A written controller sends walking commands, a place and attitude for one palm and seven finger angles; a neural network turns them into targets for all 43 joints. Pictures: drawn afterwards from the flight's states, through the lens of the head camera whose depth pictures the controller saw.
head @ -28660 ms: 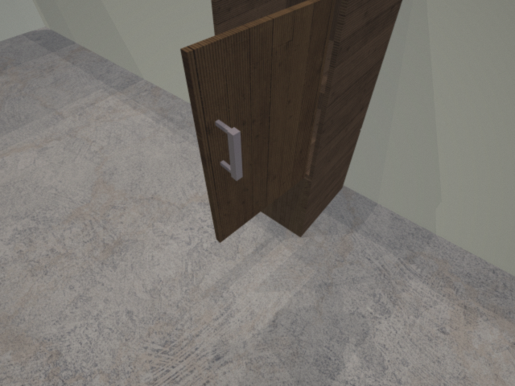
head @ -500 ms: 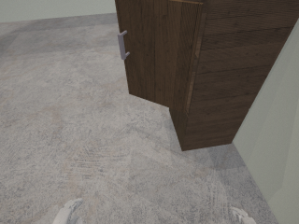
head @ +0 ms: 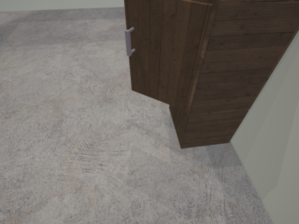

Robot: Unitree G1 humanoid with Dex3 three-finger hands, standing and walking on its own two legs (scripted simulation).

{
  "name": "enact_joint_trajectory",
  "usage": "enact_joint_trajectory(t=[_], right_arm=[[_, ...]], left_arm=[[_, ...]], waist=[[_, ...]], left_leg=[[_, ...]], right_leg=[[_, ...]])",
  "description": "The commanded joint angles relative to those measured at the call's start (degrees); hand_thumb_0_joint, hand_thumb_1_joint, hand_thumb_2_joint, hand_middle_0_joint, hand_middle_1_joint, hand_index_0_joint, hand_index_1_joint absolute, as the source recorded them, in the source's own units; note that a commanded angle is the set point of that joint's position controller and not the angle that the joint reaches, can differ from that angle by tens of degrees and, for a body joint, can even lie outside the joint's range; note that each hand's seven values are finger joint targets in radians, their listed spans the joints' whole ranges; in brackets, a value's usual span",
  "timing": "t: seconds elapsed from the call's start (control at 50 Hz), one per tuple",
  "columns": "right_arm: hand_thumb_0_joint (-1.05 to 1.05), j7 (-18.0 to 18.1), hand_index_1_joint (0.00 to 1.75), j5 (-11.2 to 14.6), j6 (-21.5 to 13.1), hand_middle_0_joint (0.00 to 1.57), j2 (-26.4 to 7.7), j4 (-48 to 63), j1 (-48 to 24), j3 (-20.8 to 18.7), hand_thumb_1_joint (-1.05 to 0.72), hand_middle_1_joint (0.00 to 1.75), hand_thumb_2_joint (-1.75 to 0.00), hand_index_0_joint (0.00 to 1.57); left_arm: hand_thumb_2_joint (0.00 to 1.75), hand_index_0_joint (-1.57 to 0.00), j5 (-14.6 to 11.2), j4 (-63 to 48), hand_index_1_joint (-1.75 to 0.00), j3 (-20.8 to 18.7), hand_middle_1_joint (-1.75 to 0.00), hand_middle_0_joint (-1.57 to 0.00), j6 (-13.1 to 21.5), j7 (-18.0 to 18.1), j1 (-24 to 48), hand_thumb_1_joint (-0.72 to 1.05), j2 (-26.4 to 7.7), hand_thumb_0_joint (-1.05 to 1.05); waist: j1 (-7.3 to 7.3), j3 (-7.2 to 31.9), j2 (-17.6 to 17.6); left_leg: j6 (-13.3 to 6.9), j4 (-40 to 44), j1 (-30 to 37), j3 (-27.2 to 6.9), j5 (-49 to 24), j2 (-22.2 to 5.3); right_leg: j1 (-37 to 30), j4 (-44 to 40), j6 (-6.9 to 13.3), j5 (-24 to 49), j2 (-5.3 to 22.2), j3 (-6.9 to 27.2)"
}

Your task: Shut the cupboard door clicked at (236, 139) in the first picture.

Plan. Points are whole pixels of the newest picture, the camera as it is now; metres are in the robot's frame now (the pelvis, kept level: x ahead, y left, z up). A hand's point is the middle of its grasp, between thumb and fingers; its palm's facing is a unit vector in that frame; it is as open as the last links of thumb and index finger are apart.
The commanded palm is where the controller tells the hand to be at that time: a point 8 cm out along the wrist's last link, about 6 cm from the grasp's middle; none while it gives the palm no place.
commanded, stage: let the arm hang, fingers relaxed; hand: left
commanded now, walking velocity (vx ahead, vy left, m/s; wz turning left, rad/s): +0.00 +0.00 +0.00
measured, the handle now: (130, 41) +0.94 +0.15 +0.02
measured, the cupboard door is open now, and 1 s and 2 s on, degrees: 53 53 53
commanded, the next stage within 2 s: look to check the result in 0.38 s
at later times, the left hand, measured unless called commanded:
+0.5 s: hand out of the picture +0.00 +0.17 -0.18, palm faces +0.02 -0.98 -0.19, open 7.4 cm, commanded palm none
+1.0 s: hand out of the picture +0.05 +0.20 -0.17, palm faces -0.01 -0.97 -0.24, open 7.4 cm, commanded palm none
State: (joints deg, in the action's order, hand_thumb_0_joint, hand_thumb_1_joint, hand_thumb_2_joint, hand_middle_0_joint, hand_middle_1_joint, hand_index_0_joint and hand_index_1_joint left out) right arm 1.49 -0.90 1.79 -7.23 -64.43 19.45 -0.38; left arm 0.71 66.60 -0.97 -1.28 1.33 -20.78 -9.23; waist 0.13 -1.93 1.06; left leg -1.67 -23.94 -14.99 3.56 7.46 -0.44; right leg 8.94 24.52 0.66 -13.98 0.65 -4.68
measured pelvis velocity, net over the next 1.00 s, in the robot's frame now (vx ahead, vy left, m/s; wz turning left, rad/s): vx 0.02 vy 0.00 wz -0.01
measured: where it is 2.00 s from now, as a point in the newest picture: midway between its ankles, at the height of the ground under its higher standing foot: outside the picture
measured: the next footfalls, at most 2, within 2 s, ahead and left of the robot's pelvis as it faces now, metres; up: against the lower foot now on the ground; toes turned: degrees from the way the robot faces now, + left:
right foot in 1.82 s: +0.08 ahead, -0.15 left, +0.00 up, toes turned +24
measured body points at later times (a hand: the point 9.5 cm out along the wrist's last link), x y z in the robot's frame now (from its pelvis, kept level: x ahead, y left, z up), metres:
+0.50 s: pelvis +0.00 +0.00 +0.00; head +0.01 +0.00 +0.45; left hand +0.00 +0.22 -0.16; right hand -0.01 -0.23 -0.16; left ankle +0.06 +0.10 -0.74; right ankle -0.01 -0.11 -0.74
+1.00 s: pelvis +0.02 +0.00 +0.00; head +0.03 -0.01 +0.45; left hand +0.05 +0.25 -0.15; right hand +0.05 -0.26 -0.15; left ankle +0.06 +0.10 -0.74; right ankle -0.01 -0.11 -0.74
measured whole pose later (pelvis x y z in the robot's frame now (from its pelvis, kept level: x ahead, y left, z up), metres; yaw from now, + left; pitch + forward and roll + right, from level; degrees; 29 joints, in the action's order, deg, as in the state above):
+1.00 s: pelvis +0.02 +0.00 +0.00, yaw -1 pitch -2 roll +0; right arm 1.0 -0.7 0.3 -12.7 -64.3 11.0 -0.7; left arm 0.7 65.1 -0.8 0.3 0.7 -12.2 -12.7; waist 0.2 -2.6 0.4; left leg -1.2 -21.3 -11.5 4.3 8.2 -0.6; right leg 5.3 21.0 0.8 -14.0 0.3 -3.8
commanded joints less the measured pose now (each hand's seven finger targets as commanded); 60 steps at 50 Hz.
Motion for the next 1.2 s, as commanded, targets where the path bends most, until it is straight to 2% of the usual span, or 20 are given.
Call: enact_joint_trajectory(t=[0.0, 0.06, 0.12, 0.18, 0.24, 0.36, 0.48, 0.52, 0.62, 0.68, 0.76, 0.82, 0.9, 0.98, 1.02, 1.06, 1.12, 1.18], right_arm=[[0.00, 0.58, 0.30, -0.16, -1.12, 0.20, -6.52, 1.55, 2.10, -1.25, -0.90, 0.30, -0.90, 0.20], [0.00, 0.51, 0.30, -0.17, -1.21, 0.20, -5.89, 1.49, 2.07, -1.16, -0.90, 0.30, -0.90, 0.20], [0.00, 0.47, 0.30, -0.07, -1.23, 0.20, -6.23, 1.68, 1.94, -1.30, -0.90, 0.30, -0.90, 0.20], [0.00, 0.46, 0.30, -0.17, -1.34, 0.20, -6.02, 1.59, 1.38, -1.27, -0.90, 0.30, -0.90, 0.20], [0.00, 0.37, 0.30, -0.11, -1.49, 0.20, -6.20, 1.72, 1.10, -1.28, -0.90, 0.30, -0.90, 0.20], [0.00, 0.34, 0.30, -0.09, -1.66, 0.20, -6.96, 1.79, 0.15, -1.25, -0.90, 0.30, -0.90, 0.20], [0.00, 0.31, 0.30, -0.04, -1.72, 0.20, -8.09, 1.80, -0.62, -1.37, -0.90, 0.30, -0.90, 0.20], [0.00, 0.31, 0.30, 0.05, -1.82, 0.20, -8.97, 1.94, -1.04, -1.57, -0.90, 0.30, -0.90, 0.20], [0.00, 0.27, 0.30, 0.12, -1.91, 0.20, -9.98, 1.91, -2.51, -1.54, -0.90, 0.30, -0.90, 0.20], [0.00, 0.26, 0.30, 0.06, -2.09, 0.20, -10.61, 1.73, -3.07, -1.44, -0.90, 0.30, -0.90, 0.20], [0.00, 0.22, 0.30, 0.08, -2.11, 0.20, -11.50, 1.77, -4.39, -1.45, -0.90, 0.30, -0.90, 0.20], [0.00, 0.16, 0.30, 0.23, -2.18, 0.20, -12.56, 2.04, -5.30, -1.65, -0.90, 0.30, -0.90, 0.20], [0.00, 0.12, 0.30, 0.07, -2.26, 0.20, -13.44, 1.97, -6.98, -1.52, -0.90, 0.30, -0.90, 0.20], [0.00, -0.01, 0.30, 0.11, -2.40, 0.20, -14.51, 2.11, -8.09, -1.65, -0.90, 0.30, -0.90, 0.20], [0.00, 0.00, 0.30, 0.19, -2.57, 0.20, -15.51, 2.45, -8.67, -1.77, -0.90, 0.30, -0.90, 0.20], [0.00, -0.01, 0.30, 0.11, -2.62, 0.20, -15.65, 2.38, -9.47, -1.74, -0.90, 0.30, -0.90, 0.20], [0.00, -0.27, 0.30, 0.15, -1.75, 0.20, -11.06, 2.70, -7.66, -0.88, -0.90, 0.30, -0.90, 0.20], [0.00, -0.48, 0.30, 0.01, -0.86, 0.20, -11.51, 4.16, -8.00, -1.39, -0.90, 0.30, -0.90, 0.20]], left_arm=[[0.90, -0.20, 0.19, -1.67, -0.30, -0.79, -0.30, -0.20, 1.18, 0.75, -3.47, 0.90, -4.41, 0.00], [0.90, -0.20, 0.26, -1.75, -0.30, -0.78, -0.30, -0.20, 1.32, 0.87, -3.50, 0.90, -4.03, 0.00], [0.90, -0.20, 0.37, -2.08, -0.30, -0.90, -0.30, -0.20, 1.34, 0.90, -3.36, 0.90, -4.33, 0.00], [0.90, -0.20, 0.36, -2.23, -0.30, -0.99, -0.30, -0.20, 1.48, 0.85, -2.63, 0.90, -4.16, 0.00], [0.90, -0.20, 0.28, -2.54, -0.30, -1.05, -0.30, -0.20, 1.79, 0.80, -1.92, 0.90, -4.66, 0.00], [0.90, -0.20, 0.17, -2.88, -0.30, -1.15, -0.30, -0.20, 1.90, 0.70, -0.43, 0.90, -5.69, 0.00], [0.90, -0.20, 0.12, -3.04, -0.30, -1.14, -0.30, -0.20, 2.06, 0.57, 1.04, 0.90, -6.95, 0.00], [0.90, -0.20, 0.10, -3.20, -0.30, -1.28, -0.30, -0.20, 2.18, 0.57, 1.19, 0.90, -7.62, 0.00], [0.90, -0.20, 0.05, -3.13, -0.30, -1.21, -0.30, -0.20, 2.26, 0.50, 2.24, 0.90, -8.66, 0.00], [0.90, -0.20, -0.01, -3.18, -0.30, -1.22, -0.30, -0.20, 2.31, 0.44, 3.25, 0.90, -9.19, 0.00], [0.90, -0.20, 0.01, -3.18, -0.30, -1.23, -0.30, -0.20, 2.25, 0.36, 4.38, 0.90, -9.96, 0.00], [0.90, -0.20, 0.09, -3.34, -0.30, -1.30, -0.30, -0.20, 2.39, 0.32, 4.84, 0.90, -11.02, 0.00], [0.90, -0.20, 0.03, -3.31, -0.30, -1.18, -0.30, -0.20, 2.49, 0.20, 6.14, 0.90, -11.51, 0.00], [0.90, -0.20, 0.03, -3.67, -0.30, -1.37, -0.30, -0.20, 2.61, 0.11, 7.24, 0.90, -12.77, 0.00], [0.90, -0.20, 0.09, -3.93, -0.30, -1.53, -0.30, -0.20, 2.83, 0.08, 7.61, 0.90, -13.61, 0.00], [0.90, -0.20, 0.05, -3.87, -0.30, -1.46, -0.30, -0.20, 2.84, 0.04, 8.32, 0.90, -13.71, 0.00], [0.90, -0.20, -0.06, -4.00, -0.30, -1.20, -0.30, -0.20, 1.91, 0.58, 6.07, 0.90, -10.18, 0.00], [0.90, -0.20, 0.01, -5.41, -0.30, -2.26, -0.30, -0.20, 1.03, 0.81, 5.34, 0.90, -11.85, 0.00]], waist=[[0.09, -4.51, 0.00], [0.18, -4.52, -0.54], [0.19, -5.10, 0.78], [0.26, -5.39, -0.80], [0.53, -4.31, -0.92], [0.46, -4.29, 0.16], [0.59, -3.40, -1.10], [0.44, -2.20, -0.31], [0.31, -2.43, -0.23], [0.40, -1.14, -0.73], [0.39, -1.44, 0.31], [0.26, -0.90, -0.77], [0.34, -1.18, -0.80], [0.32, -0.21, -0.03], [0.23, 0.68, -0.83], [0.32, 0.63, -0.64], [0.13, 1.45, -1.22], [-0.34, 0.43, -1.90]], left_leg=[[-0.25, 8.49, -0.26, -8.22, 12.70, -5.83], [-0.11, 8.26, 0.23, -7.79, 11.33, -5.61], [-0.06, 8.66, 0.09, -7.81, 12.08, -5.67], [-0.01, 8.39, 0.08, -7.50, 10.87, -5.46], [0.15, 7.03, 1.87, -6.54, 7.88, -5.18], [0.29, 6.75, 2.23, -6.47, 6.29, -5.26], [0.34, 6.00, 3.51, -6.10, 4.23, -5.41], [0.26, 5.66, 4.39, -6.21, 2.76, -5.58], [0.30, 5.57, 4.85, -6.05, 1.07, -5.91], [0.27, 5.81, 5.27, -6.37, -0.27, -6.22], [0.36, 6.28, 5.55, -6.58, -0.27, -6.40], [0.25, 6.37, 6.32, -6.56, -1.05, -6.55], [0.39, 6.53, 6.71, -6.52, -1.83, -6.58], [0.48, 6.87, 7.12, -6.56, -2.39, -6.77], [0.32, 6.58, 7.91, -6.80, -4.55, -6.87], [0.38, 6.60, 8.28, -6.69, -5.15, -6.99], [1.09, 3.75, 5.72, -6.61, -8.87, -6.24], [1.32, -0.75, 0.55, -6.66, -8.54, -4.84]], right_leg=[[6.33, -6.55, 1.88, -6.92, 4.31, 5.61], [6.46, -6.38, 1.76, -5.89, 4.36, 5.70], [6.79, -6.42, 1.64, -5.89, 4.18, 5.61], [6.91, -6.84, 1.64, -5.72, 4.53, 6.11], [7.15, -7.43, 1.85, -5.12, 5.06, 6.58], [6.31, -7.70, 1.98, -3.96, 5.31, 6.59], [5.62, -8.34, 2.12, -3.04, 5.67, 6.80], [4.88, -8.18, 2.25, -2.03, 5.53, 6.92], [4.27, -8.39, 2.21, -0.48, 5.70, 6.84], [2.71, -8.21, 2.10, 1.00, 5.82, 6.80], [2.40, -8.36, 1.98, 1.31, 5.74, 6.80], [1.98, -8.75, 1.99, 2.11, 5.85, 6.83], [1.81, -9.20, 1.89, 3.07, 6.18, 7.05], [0.65, -9.38, 1.84, 3.85, 6.34, 7.04], [-0.02, -9.37, 1.93, 6.04, 6.39, 7.07], [-0.19, -9.45, 1.83, 7.02, 6.64, 6.87], [-1.90, -6.04, 0.99, 10.29, 7.67, 4.60], [-2.57, -3.34, 2.21, 11.23, 9.95, 4.27]])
